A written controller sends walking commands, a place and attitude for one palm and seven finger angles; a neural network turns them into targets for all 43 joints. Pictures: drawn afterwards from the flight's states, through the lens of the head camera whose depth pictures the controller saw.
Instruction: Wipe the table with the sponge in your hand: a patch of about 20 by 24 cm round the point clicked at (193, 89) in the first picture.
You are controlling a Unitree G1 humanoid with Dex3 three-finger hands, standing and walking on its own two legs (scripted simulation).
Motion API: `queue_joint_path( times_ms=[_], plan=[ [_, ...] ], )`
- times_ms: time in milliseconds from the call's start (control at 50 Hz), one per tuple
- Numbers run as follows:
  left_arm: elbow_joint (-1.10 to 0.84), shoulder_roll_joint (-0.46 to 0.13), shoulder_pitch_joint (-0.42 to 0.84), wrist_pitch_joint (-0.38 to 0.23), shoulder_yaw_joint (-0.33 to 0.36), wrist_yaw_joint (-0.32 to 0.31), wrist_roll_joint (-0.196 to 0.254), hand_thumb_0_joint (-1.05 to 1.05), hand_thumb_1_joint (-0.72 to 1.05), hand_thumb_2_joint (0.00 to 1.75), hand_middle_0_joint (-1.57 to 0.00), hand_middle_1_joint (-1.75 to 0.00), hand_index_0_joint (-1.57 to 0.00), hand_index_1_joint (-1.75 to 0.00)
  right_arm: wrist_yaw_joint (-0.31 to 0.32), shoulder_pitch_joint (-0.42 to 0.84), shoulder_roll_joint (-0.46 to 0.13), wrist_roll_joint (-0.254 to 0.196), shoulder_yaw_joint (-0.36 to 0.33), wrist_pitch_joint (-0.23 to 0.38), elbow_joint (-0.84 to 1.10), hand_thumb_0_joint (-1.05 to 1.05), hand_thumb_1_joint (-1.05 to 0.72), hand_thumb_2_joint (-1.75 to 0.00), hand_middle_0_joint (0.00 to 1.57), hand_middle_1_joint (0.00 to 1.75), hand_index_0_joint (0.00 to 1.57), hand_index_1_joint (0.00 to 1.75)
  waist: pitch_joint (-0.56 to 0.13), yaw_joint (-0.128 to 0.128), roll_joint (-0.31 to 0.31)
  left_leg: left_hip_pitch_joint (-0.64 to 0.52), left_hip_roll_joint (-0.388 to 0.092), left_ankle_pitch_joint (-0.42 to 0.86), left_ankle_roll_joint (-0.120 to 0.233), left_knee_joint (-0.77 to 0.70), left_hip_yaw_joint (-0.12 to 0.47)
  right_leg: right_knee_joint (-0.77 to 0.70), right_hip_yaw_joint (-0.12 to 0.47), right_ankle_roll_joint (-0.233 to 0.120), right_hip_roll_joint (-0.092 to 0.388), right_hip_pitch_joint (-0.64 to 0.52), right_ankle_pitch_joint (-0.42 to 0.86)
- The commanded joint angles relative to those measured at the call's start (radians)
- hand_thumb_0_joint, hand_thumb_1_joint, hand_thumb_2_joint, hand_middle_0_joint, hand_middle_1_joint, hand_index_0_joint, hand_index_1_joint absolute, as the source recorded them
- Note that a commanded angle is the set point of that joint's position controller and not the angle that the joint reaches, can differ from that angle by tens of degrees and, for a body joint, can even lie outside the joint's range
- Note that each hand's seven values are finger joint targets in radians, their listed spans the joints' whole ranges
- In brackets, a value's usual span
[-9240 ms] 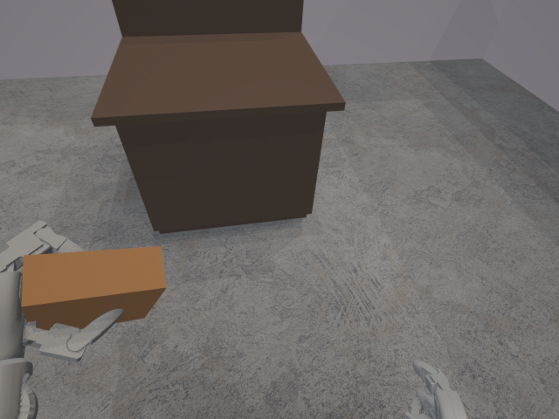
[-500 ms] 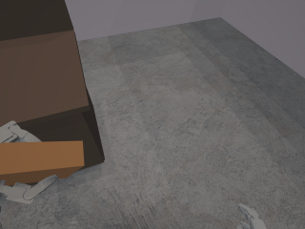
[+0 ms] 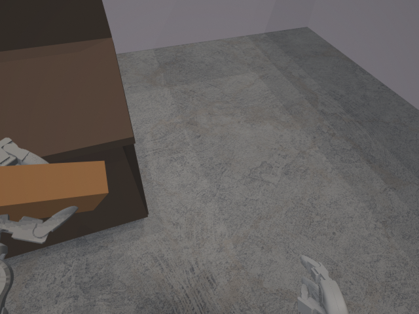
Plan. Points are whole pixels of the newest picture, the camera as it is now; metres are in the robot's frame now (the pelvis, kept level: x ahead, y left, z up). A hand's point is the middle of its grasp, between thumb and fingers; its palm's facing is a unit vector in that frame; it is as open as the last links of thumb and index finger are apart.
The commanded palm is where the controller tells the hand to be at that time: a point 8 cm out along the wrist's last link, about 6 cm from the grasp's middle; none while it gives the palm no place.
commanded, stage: come to a stop and stand still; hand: left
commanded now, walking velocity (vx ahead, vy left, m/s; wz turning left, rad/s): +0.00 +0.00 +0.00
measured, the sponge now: (69, 191) +0.25 +0.23 +0.15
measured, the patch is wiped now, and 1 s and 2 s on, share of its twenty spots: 0.00 0.00 0.00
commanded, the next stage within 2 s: look again from close up in 0.82 s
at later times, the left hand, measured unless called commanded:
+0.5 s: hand (51, 180) +0.26 +0.26 +0.16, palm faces +0.38 -0.86 -0.34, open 9.2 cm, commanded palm +0.19 +0.30 +0.18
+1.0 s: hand (41, 183) +0.26 +0.28 +0.15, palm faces +0.41 -0.84 -0.35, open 9.2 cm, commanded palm +0.20 +0.31 +0.18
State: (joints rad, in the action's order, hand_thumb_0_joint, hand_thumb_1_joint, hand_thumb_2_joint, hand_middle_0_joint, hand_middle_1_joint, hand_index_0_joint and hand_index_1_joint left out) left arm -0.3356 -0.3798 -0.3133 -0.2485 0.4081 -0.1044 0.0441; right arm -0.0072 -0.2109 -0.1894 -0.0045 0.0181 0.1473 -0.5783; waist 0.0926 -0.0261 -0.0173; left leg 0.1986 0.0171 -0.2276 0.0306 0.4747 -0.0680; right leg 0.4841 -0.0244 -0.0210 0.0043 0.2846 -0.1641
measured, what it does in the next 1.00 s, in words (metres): shifts its weight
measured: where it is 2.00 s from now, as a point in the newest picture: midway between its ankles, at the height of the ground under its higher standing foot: outside the picture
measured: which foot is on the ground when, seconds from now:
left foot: down 0.00-1.00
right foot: down 0.00-1.00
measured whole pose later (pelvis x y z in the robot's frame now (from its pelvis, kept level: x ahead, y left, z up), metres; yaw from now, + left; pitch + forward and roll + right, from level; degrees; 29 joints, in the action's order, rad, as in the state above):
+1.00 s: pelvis +0.05 +0.02 +0.01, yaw +1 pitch -1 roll -1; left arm -0.40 -0.34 -0.41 -0.18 0.33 -0.10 0.03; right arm 0.03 -0.21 -0.19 0.01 0.04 0.08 -0.55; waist 0.02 -0.03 -0.02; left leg 0.14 0.03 -0.27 0.05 0.43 -0.05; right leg 0.38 -0.02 0.01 0.00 0.19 -0.17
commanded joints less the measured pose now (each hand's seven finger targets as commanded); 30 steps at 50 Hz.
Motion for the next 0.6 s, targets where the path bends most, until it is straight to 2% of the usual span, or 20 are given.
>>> queue_joint_path(
  times_ms=[0, 20, 40, 60, 120, 140, 240, 280, 320, 340, 400, 440, 480, 540, 580],
  plan=[
    [-0.308, -0.153, -0.009, -0.075, 0.037, -0.004, -0.006, 0.0, 0.1, 1.3, -1.2, -1.6, -1.2, -1.6, 0.005, 0.085, -0.122, -0.018, -0.042, 0.066, 0.172, 0.0, -0.9, -0.9, 0.2, 0.3, 0.2, 0.3, -0.131, -0.029, 0.027, 0.251, -0.155, -0.204, 0.04, -0.252, 0.172, 0.043, 0.033, 0.02, 0.019, -0.25, -0.107],
    [-0.297, -0.172, -0.002, -0.072, 0.06, -0.009, -0.006, 0.0, 0.1, 1.3, -1.2, -1.6, -1.2, -1.6, 0.01, 0.081, -0.126, -0.017, -0.044, 0.069, 0.175, 0.0, -0.9, -0.9, 0.2, 0.3, 0.2, 0.3, -0.134, -0.027, -0.005, 0.24, -0.147, -0.2, 0.038, -0.236, 0.162, 0.029, 0.039, 0.019, 0.023, -0.242, -0.1],
    [-0.323, -0.224, 0.038, -0.072, 0.11, -0.015, -0.008, 0.0, 0.1, 1.3, -1.2, -1.6, -1.2, -1.6, 0.014, 0.082, -0.129, -0.013, -0.044, 0.07, 0.175, 0.0, -0.9, -0.9, 0.2, 0.3, 0.2, 0.3, -0.133, -0.023, 0.022, 0.219, -0.135, -0.185, 0.032, -0.235, 0.154, 0.018, 0.044, 0.017, 0.02, -0.227, -0.095],
    [-0.301, -0.21, 0.054, -0.075, 0.108, -0.017, -0.006, 0.0, 0.1, 1.3, -1.2, -1.6, -1.2, -1.6, 0.02, 0.084, -0.125, -0.01, -0.043, 0.072, 0.175, 0.0, -0.9, -0.9, 0.2, 0.3, 0.2, 0.3, -0.132, -0.02, 0.03, 0.231, -0.131, -0.201, 0.034, -0.225, 0.154, 0.008, 0.046, 0.015, 0.034, -0.23, -0.101],
    [-0.291, -0.189, 0.131, -0.085, 0.09, -0.017, -0.01, 0.0, 0.1, 1.3, -1.2, -1.6, -1.2, -1.6, 0.029, 0.072, -0.126, -0.007, -0.04, 0.084, 0.166, 0.0, -0.9, -0.9, 0.2, 0.3, 0.2, 0.3, -0.1, -0.014, 0.109, 0.255, -0.111, -0.32, 0.034, -0.227, 0.154, -0.027, 0.088, 0.006, 0.034, -0.215, -0.159],
    [-0.32, -0.194, 0.167, -0.089, 0.086, -0.015, -0.011, 0.0, 0.1, 1.3, -1.2, -1.6, -1.2, -1.6, 0.029, 0.073, -0.126, -0.005, -0.04, 0.087, 0.165, 0.0, -0.9, -0.9, 0.2, 0.3, 0.2, 0.3, -0.096, -0.011, 0.129, 0.226, -0.104, -0.307, 0.028, -0.221, 0.147, -0.042, 0.092, 0.004, 0.029, -0.192, -0.153],
    [-0.322, -0.102, 0.171, -0.082, -0.025, -0.008, -0.015, 0.0, 0.1, 1.3, -1.2, -1.6, -1.2, -1.6, 0.021, 0.059, -0.126, -0.001, -0.038, 0.109, 0.148, 0.0, -0.9, -0.9, 0.2, 0.3, 0.2, 0.3, -0.132, -0.008, 0.115, 0.1, -0.068, -0.129, -0.002, -0.17, 0.118, -0.106, 0.101, 0.002, 0.024, -0.162, -0.085],
    [-0.291, -0.091, 0.14, -0.068, -0.035, -0.011, -0.021, 0.0, 0.1, 1.3, -1.2, -1.6, -1.2, -1.6, 0.017, 0.052, -0.127, 0.002, -0.035, 0.104, 0.145, 0.0, -0.9, -0.9, 0.2, 0.3, 0.2, 0.3, -0.138, -0.01, 0.082, 0.109, -0.068, -0.086, -0.008, -0.17, 0.118, -0.109, 0.089, 0.007, 0.02, -0.191, -0.051],
    [-0.264, -0.094, 0.107, -0.056, -0.024, -0.011, -0.022, 0.0, 0.1, 1.3, -1.2, -1.6, -1.2, -1.6, 0.015, 0.049, -0.132, 0.005, -0.037, 0.094, 0.142, 0.0, -0.9, -0.9, 0.2, 0.3, 0.2, 0.3, -0.141, -0.01, 0.051, 0.099, -0.06, -0.029, -0.017, -0.161, 0.11, -0.123, 0.089, 0.008, 0.016, -0.199, -0.008],
    [-0.252, -0.118, 0.082, -0.05, 0.006, -0.011, -0.02, 0.0, 0.1, 1.3, -1.2, -1.6, -1.2, -1.6, 0.017, 0.054, -0.132, 0.008, -0.038, 0.088, 0.144, 0.0, -0.9, -0.9, 0.2, 0.3, 0.2, 0.3, -0.15, -0.011, 0.052, 0.077, -0.056, 0.006, -0.024, -0.159, 0.102, -0.131, 0.085, 0.009, 0.013, -0.194, 0.021],
    [-0.246, -0.125, 0.046, -0.044, 0.029, -0.009, -0.013, 0.0, 0.1, 1.3, -1.2, -1.6, -1.2, -1.6, 0.02, 0.058, -0.13, 0.009, -0.036, 0.062, 0.156, 0.0, -0.9, -0.9, 0.2, 0.3, 0.2, 0.3, -0.177, -0.007, 0.035, 0.076, -0.056, 0.086, -0.033, -0.151, 0.102, -0.12, 0.069, 0.008, 0.014, -0.238, 0.116],
    [-0.257, -0.155, 0.02, -0.04, 0.062, -0.007, -0.008, 0.0, 0.1, 1.3, -1.2, -1.6, -1.2, -1.6, 0.025, 0.07, -0.129, 0.01, -0.035, 0.05, 0.165, 0.0, -0.9, -0.9, 0.2, 0.3, 0.2, 0.3, -0.186, -0.007, 0.063, 0.05, -0.053, 0.15, -0.04, -0.144, 0.092, -0.116, 0.065, 0.007, 0.011, -0.235, 0.179],
    [-0.289, -0.152, 0.002, -0.041, 0.065, -0.005, -0.001, 0.0, 0.1, 1.3, -1.2, -1.6, -1.2, -1.6, 0.027, 0.07, -0.123, 0.008, -0.033, 0.036, 0.178, 0.0, -0.9, -0.9, 0.2, 0.3, 0.2, 0.3, -0.22, -0.004, 0.054, 0.042, -0.057, 0.216, -0.042, -0.128, 0.093, -0.098, 0.052, 0.005, 0.014, -0.274, 0.252],
    [-0.355, -0.161, 0.002, -0.041, 0.063, -0.001, 0.004, 0.0, 0.1, 1.3, -1.2, -1.6, -1.2, -1.6, 0.031, 0.083, -0.125, 0.009, -0.03, 0.032, 0.191, 0.0, -0.9, -0.9, 0.2, 0.3, 0.2, 0.3, -0.244, -0.002, 0.102, -0.003, -0.051, 0.316, -0.054, -0.11, 0.078, -0.081, 0.041, 0.007, 0.006, -0.264, 0.327],
    [-0.379, -0.147, -0.004, -0.04, 0.045, -0.003, 0.002, 0.0, 0.1, 1.3, -1.2, -1.6, -1.2, -1.6, 0.032, 0.075, -0.128, 0.009, -0.033, 0.028, 0.191, 0.0, -0.9, -0.9, 0.2, 0.3, 0.2, 0.3, -0.268, 0.0, 0.11, -0.022, -0.056, 0.387, -0.06, -0.093, 0.079, -0.065, 0.027, 0.008, 0.004, -0.274, 0.364]
  ],
)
